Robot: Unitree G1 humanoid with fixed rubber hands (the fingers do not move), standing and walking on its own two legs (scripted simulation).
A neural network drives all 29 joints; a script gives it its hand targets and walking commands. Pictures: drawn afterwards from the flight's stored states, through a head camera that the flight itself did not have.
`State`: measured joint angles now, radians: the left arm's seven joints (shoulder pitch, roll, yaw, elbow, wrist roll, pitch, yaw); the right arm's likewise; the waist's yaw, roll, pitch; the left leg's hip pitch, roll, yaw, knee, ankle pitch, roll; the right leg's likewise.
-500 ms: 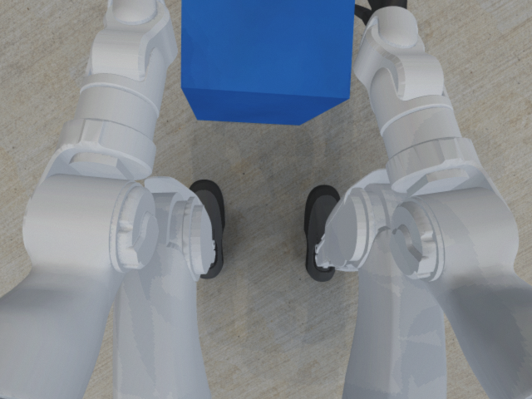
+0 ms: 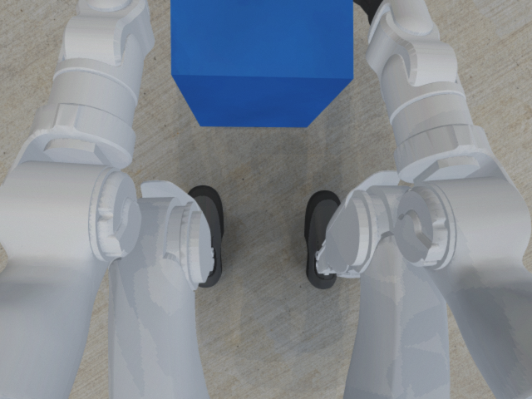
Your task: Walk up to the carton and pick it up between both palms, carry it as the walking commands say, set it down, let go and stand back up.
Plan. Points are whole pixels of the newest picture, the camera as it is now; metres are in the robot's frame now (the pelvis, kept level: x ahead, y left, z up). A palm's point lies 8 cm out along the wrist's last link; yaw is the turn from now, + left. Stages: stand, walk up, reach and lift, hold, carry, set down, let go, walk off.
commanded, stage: set down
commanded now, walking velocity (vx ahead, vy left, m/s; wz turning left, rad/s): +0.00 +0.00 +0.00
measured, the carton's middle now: (257, 16) +0.54 +0.01 -0.26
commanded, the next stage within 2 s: none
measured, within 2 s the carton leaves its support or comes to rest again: rests again in 1.68 s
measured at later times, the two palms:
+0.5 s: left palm out of the picture +0.55 +0.16 -0.17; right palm out of the picture +0.54 -0.13 -0.16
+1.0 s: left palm out of the picture +0.56 +0.16 -0.17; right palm out of the picture +0.55 -0.13 -0.16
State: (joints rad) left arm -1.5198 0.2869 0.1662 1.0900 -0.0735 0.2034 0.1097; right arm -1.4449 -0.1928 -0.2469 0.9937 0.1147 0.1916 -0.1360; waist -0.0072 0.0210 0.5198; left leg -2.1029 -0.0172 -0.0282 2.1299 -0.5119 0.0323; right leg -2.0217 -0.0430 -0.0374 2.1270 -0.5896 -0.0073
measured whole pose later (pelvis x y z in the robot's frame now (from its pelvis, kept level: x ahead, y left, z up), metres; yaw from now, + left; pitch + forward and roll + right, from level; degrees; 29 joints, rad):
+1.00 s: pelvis +0.00 +0.01 +0.00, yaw +0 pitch +29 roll -7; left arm -1.56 0.29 0.19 1.09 -0.03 0.18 -0.03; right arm -1.46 -0.20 -0.50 0.99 -0.08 0.15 0.06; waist -0.01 0.02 0.52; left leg -2.15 -0.05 -0.03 2.15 -0.51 0.06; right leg -2.03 -0.04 -0.04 2.13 -0.62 -0.01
